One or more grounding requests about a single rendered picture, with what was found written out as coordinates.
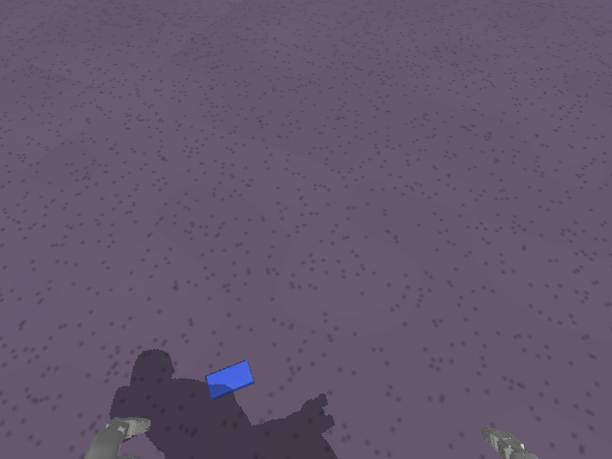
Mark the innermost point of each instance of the left robot hand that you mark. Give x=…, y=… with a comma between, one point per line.
x=107, y=443

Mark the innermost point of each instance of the small box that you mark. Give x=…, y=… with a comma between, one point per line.
x=229, y=380

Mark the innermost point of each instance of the right robot hand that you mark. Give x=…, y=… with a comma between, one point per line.
x=508, y=446

